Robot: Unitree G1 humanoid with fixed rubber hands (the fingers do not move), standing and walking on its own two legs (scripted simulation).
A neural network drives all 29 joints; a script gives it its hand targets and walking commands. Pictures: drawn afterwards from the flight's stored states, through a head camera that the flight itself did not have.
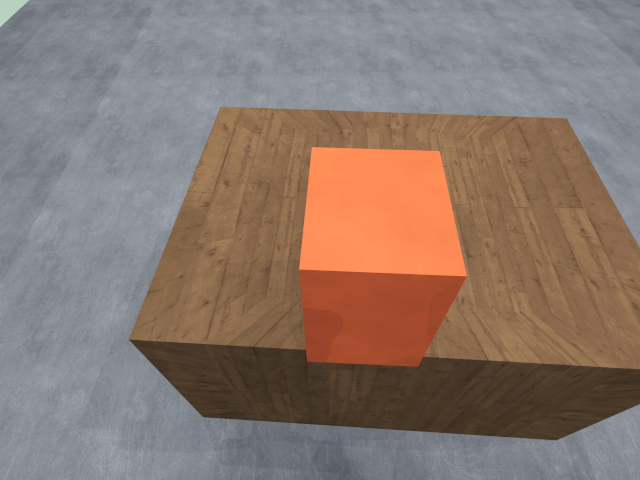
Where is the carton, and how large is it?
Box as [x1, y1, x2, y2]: [299, 147, 466, 366]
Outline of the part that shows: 312,147 299,266 307,361 417,366 466,276 439,151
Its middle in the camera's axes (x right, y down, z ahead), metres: +0.08 +0.03 +0.64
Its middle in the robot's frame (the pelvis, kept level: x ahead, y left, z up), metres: +0.44 -0.05 -0.06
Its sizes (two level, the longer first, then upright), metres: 0.232 0.199 0.296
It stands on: a pedestal, 0.56 m high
